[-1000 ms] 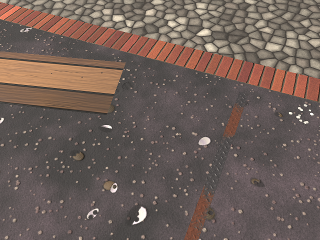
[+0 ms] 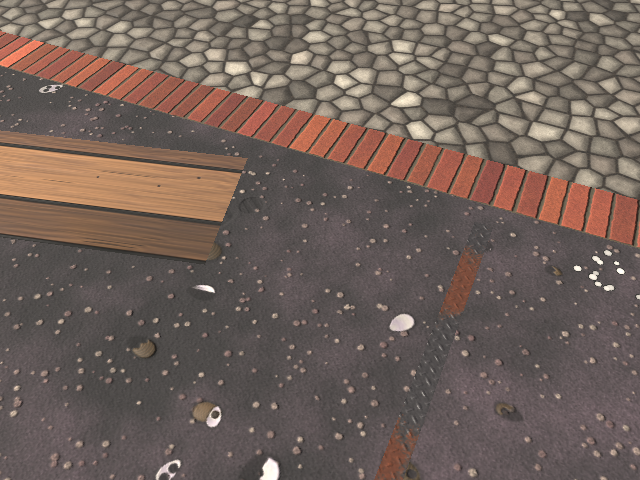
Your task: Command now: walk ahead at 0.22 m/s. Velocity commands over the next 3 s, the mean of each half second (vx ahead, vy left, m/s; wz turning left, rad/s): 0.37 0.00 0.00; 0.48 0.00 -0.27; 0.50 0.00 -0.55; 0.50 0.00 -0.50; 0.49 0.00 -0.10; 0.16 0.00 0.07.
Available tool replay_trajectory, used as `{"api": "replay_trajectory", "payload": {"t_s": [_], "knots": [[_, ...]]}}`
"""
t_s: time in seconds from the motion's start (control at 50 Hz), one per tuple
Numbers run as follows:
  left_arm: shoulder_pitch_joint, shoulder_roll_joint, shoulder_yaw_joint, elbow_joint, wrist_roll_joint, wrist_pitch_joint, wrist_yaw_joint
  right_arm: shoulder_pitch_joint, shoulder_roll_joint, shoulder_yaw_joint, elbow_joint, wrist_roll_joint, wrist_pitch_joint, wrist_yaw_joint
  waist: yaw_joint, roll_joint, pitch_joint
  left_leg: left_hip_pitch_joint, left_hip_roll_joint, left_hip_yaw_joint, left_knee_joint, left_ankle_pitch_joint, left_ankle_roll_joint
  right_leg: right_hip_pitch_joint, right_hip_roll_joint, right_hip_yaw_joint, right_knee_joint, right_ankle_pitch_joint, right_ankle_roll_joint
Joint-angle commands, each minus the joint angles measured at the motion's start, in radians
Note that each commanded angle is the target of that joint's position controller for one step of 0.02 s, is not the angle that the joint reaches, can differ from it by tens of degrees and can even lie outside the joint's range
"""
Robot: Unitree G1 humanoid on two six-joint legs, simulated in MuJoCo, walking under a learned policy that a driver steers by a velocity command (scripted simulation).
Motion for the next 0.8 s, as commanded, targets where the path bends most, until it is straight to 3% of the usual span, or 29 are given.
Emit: {"api": "replay_trajectory", "payload": {"t_s": [0.02,0.06,0.08,0.1,0.14,0.16,0.18,0.2,0.22,0.24,0.26,0.3,0.32,0.38,0.46,0.54,0.58,0.6,0.62,0.64,0.66,0.68,0.7,0.72,0.74,0.76,0.78,0.8], "knots": [[0.065,0.197,0.050,-0.031,-0.003,-0.033,0.007,-0.136,-0.078,-0.012,-0.097,0.016,-0.052,0.019,0.042,-0.170,0.208,-0.300,0.037,-0.009,0.251,-0.123,0.041,-0.081,-0.359,0.470,-0.380,-0.396,-0.221],[0.049,0.171,0.049,-0.044,-0.012,-0.048,0.001,-0.129,-0.081,-0.014,-0.107,0.028,-0.077,0.035,0.025,-0.129,0.196,-0.350,0.077,-0.031,0.179,-0.139,0.063,0.012,-0.338,0.402,-0.343,-0.247,-0.189],[0.034,0.173,0.051,-0.052,-0.018,-0.050,-0.001,-0.121,-0.081,-0.016,-0.106,0.029,-0.088,0.040,0.015,-0.116,0.174,-0.278,0.067,-0.007,0.081,-0.111,0.066,0.004,-0.301,0.334,-0.322,-0.181,-0.163],[0.012,0.182,0.054,-0.058,-0.022,-0.047,-0.005,-0.084,-0.071,-0.018,-0.091,0.028,-0.094,0.044,-0.011,-0.110,0.145,-0.137,0.034,0.043,-0.019,-0.038,0.062,-0.057,-0.254,0.256,-0.290,-0.128,-0.141],[0.002,0.184,0.053,-0.066,-0.019,-0.041,-0.012,0.112,-0.076,-0.036,-0.006,0.023,-0.090,0.046,-0.085,-0.088,0.065,0.218,-0.065,0.125,-0.117,0.145,0.033,-0.229,-0.173,0.155,-0.167,-0.031,-0.114],[-0.023,0.161,0.044,-0.077,-0.015,-0.047,-0.014,0.221,-0.104,-0.050,0.020,0.021,-0.087,0.043,-0.138,-0.020,0.029,0.348,-0.024,0.041,-0.163,0.126,0.050,-0.304,-0.121,0.085,0.014,0.104,-0.078],[-0.043,0.081,0.022,-0.113,0.000,-0.056,-0.017,0.346,-0.208,-0.072,0.028,0.016,-0.089,0.033,-0.165,0.261,-0.030,0.471,0.227,-0.357,-0.334,0.006,0.151,-0.475,-0.014,-0.046,0.408,0.014,0.002],[-0.056,0.060,0.021,-0.147,-0.019,-0.074,-0.013,0.389,-0.225,-0.061,0.036,-0.001,-0.107,0.050,-0.153,0.327,-0.078,0.489,0.373,-0.748,-0.491,-0.136,0.278,-0.606,0.058,0.061,0.658,-0.202,0.007],[-0.072,0.100,0.031,-0.155,-0.046,-0.088,-0.017,0.274,-0.180,-0.040,0.007,-0.001,-0.124,0.053,-0.099,0.187,0.018,0.426,0.386,-0.701,-0.487,-0.220,0.274,-0.706,-0.020,0.128,0.780,-0.150,-0.021],[-0.085,0.116,0.034,-0.156,-0.050,-0.098,-0.025,0.193,-0.128,-0.025,-0.024,0.001,-0.133,0.057,-0.073,0.125,0.071,0.366,0.338,-0.564,-0.486,-0.202,0.232,-0.726,-0.069,0.124,0.787,-0.037,-0.048],[-0.081,0.118,0.040,-0.146,-0.039,-0.103,-0.025,0.134,-0.113,-0.015,-0.046,-0.001,-0.135,0.063,-0.047,0.083,0.092,0.317,0.292,-0.449,-0.498,-0.101,0.199,-0.707,-0.105,0.104,0.744,0.058,-0.056],[-0.083,0.133,0.056,-0.140,-0.019,-0.096,-0.029,0.129,-0.076,0.001,-0.053,-0.008,-0.128,0.063,-0.027,0.088,0.094,0.261,0.216,-0.268,-0.510,0.128,0.153,-0.622,-0.141,0.081,0.634,0.158,-0.048],[-0.085,0.117,0.056,-0.138,-0.017,-0.089,-0.034,0.163,-0.075,0.003,-0.047,-0.011,-0.124,0.058,-0.029,0.094,0.086,0.261,0.198,-0.218,-0.512,0.223,0.151,-0.604,-0.141,0.061,0.602,0.184,-0.037],[-0.183,0.083,0.050,-0.177,-0.009,-0.075,-0.038,0.220,-0.112,0.001,-0.041,-0.014,-0.116,0.037,-0.040,0.059,0.096,0.273,0.193,-0.149,-0.528,0.413,0.176,-0.650,-0.135,0.030,0.474,0.255,0.007],[-0.358,0.056,0.033,-0.240,-0.013,-0.078,-0.050,0.245,-0.129,-0.002,-0.056,-0.012,-0.106,0.020,-0.075,0.067,0.126,0.232,0.169,-0.074,-0.569,0.414,0.169,-0.585,-0.094,-0.015,0.201,0.399,0.022],[-0.456,0.063,0.026,-0.281,-0.019,-0.085,-0.073,0.305,-0.128,-0.010,-0.041,0.003,-0.098,0.017,-0.083,0.067,0.156,0.321,0.210,-0.049,-0.553,0.452,0.169,-0.567,-0.072,-0.015,0.074,0.419,-0.009],[-0.456,0.083,0.030,-0.293,-0.020,-0.092,-0.084,0.295,-0.140,-0.020,-0.044,0.005,-0.090,0.015,-0.057,0.075,0.136,0.394,0.234,-0.036,-0.495,0.572,0.156,-0.536,-0.058,-0.015,0.036,0.374,-0.039],[-0.414,0.104,0.039,-0.286,-0.021,-0.093,-0.087,0.273,-0.158,-0.027,-0.053,0.002,-0.086,0.014,-0.023,0.095,0.094,0.428,0.240,-0.016,-0.442,0.727,0.144,-0.472,-0.036,-0.031,0.032,0.345,-0.058],[-0.343,0.133,0.054,-0.269,-0.020,-0.092,-0.087,0.259,-0.175,-0.034,-0.060,-0.003,-0.080,0.012,0.017,0.122,0.028,0.452,0.240,0.005,-0.351,0.919,0.131,-0.366,0.000,-0.056,0.051,0.315,-0.078],[-0.198,0.170,0.076,-0.226,-0.021,-0.087,-0.084,0.242,-0.174,-0.036,-0.066,-0.009,-0.070,0.012,0.093,0.129,-0.062,0.430,0.211,0.044,-0.169,1.057,0.109,-0.185,0.042,-0.083,0.056,0.302,-0.106],[-0.035,0.209,0.098,-0.178,-0.022,-0.078,-0.079,0.238,-0.160,-0.029,-0.079,-0.016,-0.067,0.011,0.163,0.113,-0.155,0.282,0.175,0.070,0.063,0.982,0.075,0.073,0.014,-0.030,0.071,0.302,-0.143],[0.109,0.292,0.119,-0.152,-0.001,-0.071,-0.073,0.331,-0.062,-0.002,-0.107,-0.024,-0.080,0.023,0.128,-0.104,-0.308,-0.115,0.045,0.087,0.457,0.570,0.017,0.461,-0.223,0.410,0.042,0.120,-0.288],[0.113,0.267,0.106,-0.144,-0.005,-0.066,-0.073,0.328,-0.018,0.018,-0.104,-0.012,-0.119,0.039,0.105,-0.232,-0.400,-0.308,-0.093,-0.043,0.713,-0.142,-0.001,0.553,-0.361,0.843,-0.195,-0.034,-0.372],[0.032,0.210,0.086,-0.155,-0.007,-0.074,-0.075,0.226,-0.091,-0.002,-0.145,0.020,-0.152,0.048,0.105,-0.193,-0.271,-0.432,-0.030,-0.133,0.797,-0.122,0.032,0.467,-0.324,0.780,-0.238,-0.065,-0.320],[-0.052,0.172,0.075,-0.180,-0.004,-0.083,-0.075,0.132,-0.128,-0.007,-0.180,0.036,-0.170,0.046,0.083,-0.113,-0.156,-0.447,0.017,-0.116,0.773,-0.045,0.051,0.314,-0.290,0.625,-0.247,0.026,-0.285],[-0.126,0.147,0.066,-0.195,0.004,-0.094,-0.079,0.093,-0.132,-0.013,-0.191,0.026,-0.177,0.037,0.039,-0.011,-0.081,-0.405,0.060,-0.107,0.683,0.030,0.056,0.142,-0.252,0.510,-0.271,0.150,-0.266],[-0.166,0.119,0.056,-0.206,0.014,-0.101,-0.081,0.094,-0.145,-0.026,-0.191,0.010,-0.169,0.027,-0.001,0.002,-0.058,-0.327,0.096,-0.110,0.604,0.068,0.056,0.028,-0.215,0.427,-0.289,0.240,-0.247],[-0.179,0.112,0.052,-0.212,0.017,-0.101,-0.080,0.111,-0.134,-0.029,-0.198,0.002,-0.156,0.023,-0.028,-0.013,-0.049,-0.276,0.107,-0.113,0.562,0.076,0.049,-0.043,-0.195,0.397,-0.309,0.272,-0.248]]}}
Next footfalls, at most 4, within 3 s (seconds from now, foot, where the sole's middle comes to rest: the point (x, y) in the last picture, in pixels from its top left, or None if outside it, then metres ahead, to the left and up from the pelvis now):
0.66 right None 0.47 -0.08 -0.77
1.16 left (296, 380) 0.77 0.09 -0.77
1.68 right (444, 332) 0.91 -0.27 -0.77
2.20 left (441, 227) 1.28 -0.31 -0.77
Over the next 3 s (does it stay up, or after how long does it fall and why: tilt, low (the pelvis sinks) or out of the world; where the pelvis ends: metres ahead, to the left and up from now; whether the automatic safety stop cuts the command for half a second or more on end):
stays up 1.29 -0.48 0.00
